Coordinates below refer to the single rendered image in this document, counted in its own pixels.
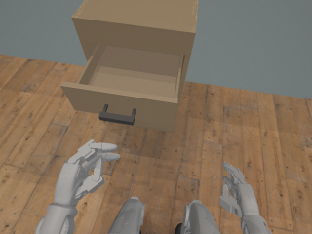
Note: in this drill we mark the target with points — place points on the drawer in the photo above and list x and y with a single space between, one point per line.
128 78

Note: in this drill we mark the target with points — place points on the left robot thigh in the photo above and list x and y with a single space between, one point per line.
129 219

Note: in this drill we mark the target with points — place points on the right robot hand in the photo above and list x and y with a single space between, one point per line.
241 191

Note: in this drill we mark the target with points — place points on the robot right forearm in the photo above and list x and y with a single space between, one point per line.
254 224

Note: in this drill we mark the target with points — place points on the handle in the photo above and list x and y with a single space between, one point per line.
117 118

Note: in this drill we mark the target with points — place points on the robot left forearm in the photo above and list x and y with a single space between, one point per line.
59 219

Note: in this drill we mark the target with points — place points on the cabinet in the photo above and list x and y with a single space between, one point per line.
167 26

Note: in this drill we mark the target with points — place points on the robot right shin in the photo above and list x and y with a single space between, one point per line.
187 231

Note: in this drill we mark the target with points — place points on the left robot hand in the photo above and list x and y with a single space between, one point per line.
74 172

